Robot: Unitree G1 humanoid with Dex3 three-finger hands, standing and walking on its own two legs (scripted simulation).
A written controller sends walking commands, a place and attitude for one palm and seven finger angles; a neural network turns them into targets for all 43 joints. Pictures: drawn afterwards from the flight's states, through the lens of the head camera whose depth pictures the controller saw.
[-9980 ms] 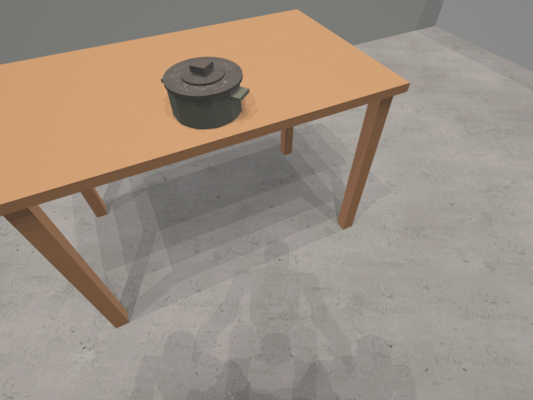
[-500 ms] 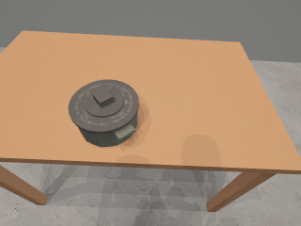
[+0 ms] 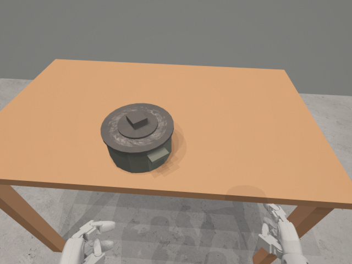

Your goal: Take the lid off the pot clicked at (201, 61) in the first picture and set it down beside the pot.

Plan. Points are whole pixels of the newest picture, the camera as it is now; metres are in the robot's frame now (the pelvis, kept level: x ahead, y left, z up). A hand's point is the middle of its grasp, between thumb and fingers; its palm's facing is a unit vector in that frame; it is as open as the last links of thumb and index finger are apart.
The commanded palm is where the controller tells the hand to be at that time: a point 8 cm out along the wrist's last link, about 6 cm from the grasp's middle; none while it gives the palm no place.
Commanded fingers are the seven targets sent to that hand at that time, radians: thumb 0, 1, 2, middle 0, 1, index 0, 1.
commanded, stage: lift the closed hand beside the body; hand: left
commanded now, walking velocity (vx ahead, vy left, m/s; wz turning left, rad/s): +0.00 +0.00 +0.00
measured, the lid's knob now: (136, 118) +0.45 +0.15 +0.10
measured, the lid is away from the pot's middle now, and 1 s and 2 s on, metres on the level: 0.00 0.00 0.00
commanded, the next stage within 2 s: raise the hand higher, near the body in 0.26 s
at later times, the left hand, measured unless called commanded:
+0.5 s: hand (63, 254) +0.13 +0.23 +0.03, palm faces +0.29 -0.87 -0.40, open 3.1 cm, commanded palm +0.08 +0.26 +0.07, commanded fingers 0.00 0.90 0.90 -1.30 -1.50 -1.30 -1.50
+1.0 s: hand (59, 223) +0.16 +0.23 +0.10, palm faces +0.34 -0.85 -0.41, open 3.1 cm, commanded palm +0.12 +0.26 +0.12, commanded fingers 0.00 0.90 0.90 -1.30 -1.50 -1.30 -1.50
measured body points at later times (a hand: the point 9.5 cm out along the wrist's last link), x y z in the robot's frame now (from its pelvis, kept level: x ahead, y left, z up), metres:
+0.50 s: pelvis +0.00 -0.01 +0.00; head +0.00 -0.03 +0.45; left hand +0.11 +0.27 +0.06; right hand +0.19 -0.22 -0.09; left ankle +0.00 +0.10 -0.74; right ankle -0.01 -0.13 -0.74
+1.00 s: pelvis +0.01 -0.01 +0.00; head +0.01 -0.03 +0.45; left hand +0.14 +0.27 +0.12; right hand +0.23 -0.21 -0.07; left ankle +0.00 +0.10 -0.74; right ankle -0.01 -0.13 -0.74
